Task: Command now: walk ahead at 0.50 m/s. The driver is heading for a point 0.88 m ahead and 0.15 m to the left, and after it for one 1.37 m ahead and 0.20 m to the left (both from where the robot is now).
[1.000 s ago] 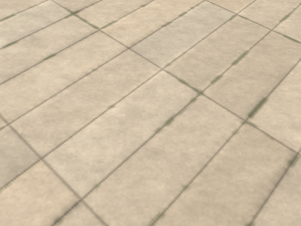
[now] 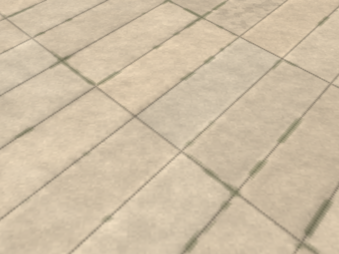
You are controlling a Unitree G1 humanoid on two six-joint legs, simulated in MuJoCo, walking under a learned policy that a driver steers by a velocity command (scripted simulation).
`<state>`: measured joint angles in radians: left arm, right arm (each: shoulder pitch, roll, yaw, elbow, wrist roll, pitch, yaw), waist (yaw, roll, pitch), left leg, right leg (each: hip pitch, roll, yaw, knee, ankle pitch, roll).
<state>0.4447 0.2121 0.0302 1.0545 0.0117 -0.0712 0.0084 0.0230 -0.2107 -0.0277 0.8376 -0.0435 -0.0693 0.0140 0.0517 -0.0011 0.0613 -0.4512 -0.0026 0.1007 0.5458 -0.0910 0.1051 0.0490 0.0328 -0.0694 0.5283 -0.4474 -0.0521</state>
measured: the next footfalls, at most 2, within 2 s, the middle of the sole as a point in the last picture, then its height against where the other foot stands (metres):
right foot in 0.52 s outside the picture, level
left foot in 1.08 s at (162, 184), level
